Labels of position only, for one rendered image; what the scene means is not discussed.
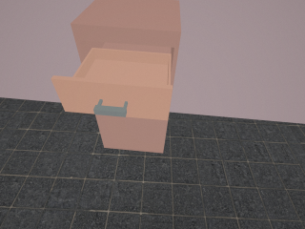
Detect drawer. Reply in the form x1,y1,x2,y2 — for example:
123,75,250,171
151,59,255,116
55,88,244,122
51,48,173,121

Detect handle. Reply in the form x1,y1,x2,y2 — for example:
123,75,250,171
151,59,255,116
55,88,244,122
93,99,128,117

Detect cabinet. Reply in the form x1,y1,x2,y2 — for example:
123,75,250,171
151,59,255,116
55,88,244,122
71,0,181,154

